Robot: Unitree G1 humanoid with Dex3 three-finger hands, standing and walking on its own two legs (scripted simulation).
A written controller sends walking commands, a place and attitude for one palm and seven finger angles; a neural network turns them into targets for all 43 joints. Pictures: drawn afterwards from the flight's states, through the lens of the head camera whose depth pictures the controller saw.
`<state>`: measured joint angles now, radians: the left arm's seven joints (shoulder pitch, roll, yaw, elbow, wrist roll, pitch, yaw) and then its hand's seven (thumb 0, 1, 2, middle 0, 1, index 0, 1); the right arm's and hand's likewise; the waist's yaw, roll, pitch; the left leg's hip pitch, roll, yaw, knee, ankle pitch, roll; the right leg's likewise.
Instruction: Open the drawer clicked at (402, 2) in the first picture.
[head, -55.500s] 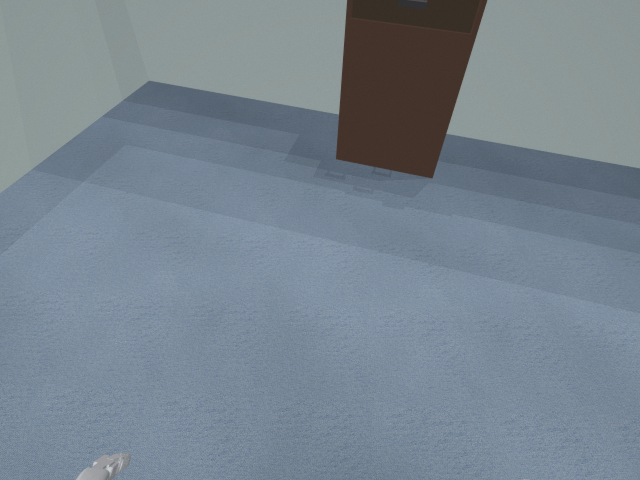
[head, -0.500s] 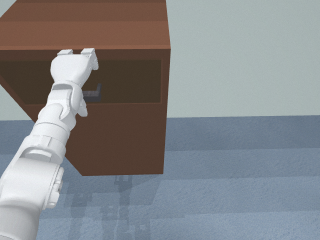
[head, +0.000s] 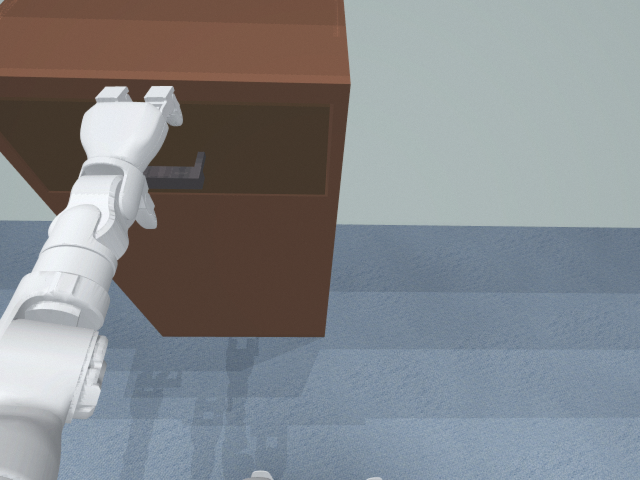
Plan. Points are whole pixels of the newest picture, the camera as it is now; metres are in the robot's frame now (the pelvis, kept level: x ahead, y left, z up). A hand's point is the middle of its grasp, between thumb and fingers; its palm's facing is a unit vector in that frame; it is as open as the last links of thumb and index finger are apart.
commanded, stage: move the hooked fingers above the handle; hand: left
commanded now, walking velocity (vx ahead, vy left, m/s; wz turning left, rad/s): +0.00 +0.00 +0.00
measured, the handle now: (169, 167) +0.54 +0.22 +0.05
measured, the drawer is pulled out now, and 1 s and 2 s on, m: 0.00 0.00 0.00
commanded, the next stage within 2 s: lower the fingers behind the handle in 1.06 s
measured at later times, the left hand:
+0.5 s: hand (150, 167) +0.49 +0.21 +0.10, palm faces +0.12 -0.01 -0.99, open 13.8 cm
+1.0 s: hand (156, 165) +0.49 +0.21 +0.10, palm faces +0.11 +0.02 -0.99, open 13.7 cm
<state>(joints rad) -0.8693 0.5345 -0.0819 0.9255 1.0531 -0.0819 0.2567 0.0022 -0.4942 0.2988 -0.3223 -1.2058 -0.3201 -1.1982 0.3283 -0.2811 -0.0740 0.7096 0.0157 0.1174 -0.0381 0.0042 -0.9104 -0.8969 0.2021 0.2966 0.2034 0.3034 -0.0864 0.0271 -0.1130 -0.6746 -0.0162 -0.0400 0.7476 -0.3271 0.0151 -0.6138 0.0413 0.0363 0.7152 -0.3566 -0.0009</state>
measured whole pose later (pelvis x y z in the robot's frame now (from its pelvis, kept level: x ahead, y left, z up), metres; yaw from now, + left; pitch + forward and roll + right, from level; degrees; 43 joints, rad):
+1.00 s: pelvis +0.01 +0.00 +0.01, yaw -3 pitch +14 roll +0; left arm -0.72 0.50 -0.01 0.84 1.09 -0.05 0.29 0.00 -0.49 0.30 -0.38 -1.24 -0.34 -1.22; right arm 0.27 -0.24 -0.05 0.67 0.02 0.16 -0.05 0.00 -0.91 -0.90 0.20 0.30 0.20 0.30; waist -0.07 0.05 -0.11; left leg -0.60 0.00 0.02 0.70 -0.34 0.02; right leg -0.57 0.05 0.09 0.70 -0.36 0.00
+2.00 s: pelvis +0.00 +0.00 -0.01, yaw -2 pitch +17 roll -1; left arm -0.72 0.45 -0.03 0.91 1.12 -0.09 0.35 0.00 -0.49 0.30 -0.29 -1.18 -0.32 -1.21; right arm 0.30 -0.25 -0.07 0.67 0.00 0.14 -0.03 0.00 -0.91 -0.90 0.20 0.30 0.20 0.30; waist -0.08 0.03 -0.14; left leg -0.73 0.00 0.01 0.79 -0.36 0.02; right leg -0.69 0.05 0.08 0.79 -0.38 0.00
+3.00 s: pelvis +0.00 +0.00 -0.01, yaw -3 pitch +17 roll -1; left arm -0.79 0.45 -0.04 1.04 1.11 -0.05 0.33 0.00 -0.42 0.33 -0.32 -1.21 -0.30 -1.23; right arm 0.33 -0.24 -0.04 0.67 0.01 0.13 -0.05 0.00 -0.91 -0.90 0.20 0.30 0.21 0.30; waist -0.12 0.03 -0.15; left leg -0.76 0.00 0.01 0.81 -0.36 0.03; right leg -0.72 0.06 0.08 0.79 -0.37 0.01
